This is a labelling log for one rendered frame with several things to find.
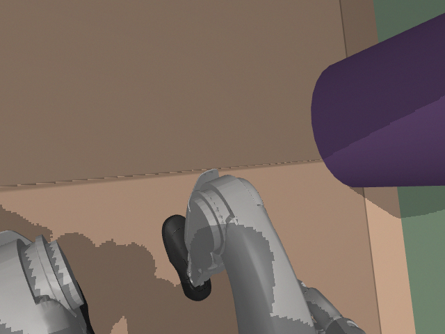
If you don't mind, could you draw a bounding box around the left robot foot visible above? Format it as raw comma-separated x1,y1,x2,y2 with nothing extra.
77,283,95,334

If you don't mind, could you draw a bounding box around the right robot foot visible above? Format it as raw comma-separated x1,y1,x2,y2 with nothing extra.
162,215,211,301

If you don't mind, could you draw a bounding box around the right robot arm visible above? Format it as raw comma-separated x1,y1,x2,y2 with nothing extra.
325,318,366,334

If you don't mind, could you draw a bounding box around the right robot hand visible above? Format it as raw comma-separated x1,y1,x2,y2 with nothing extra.
298,280,344,334

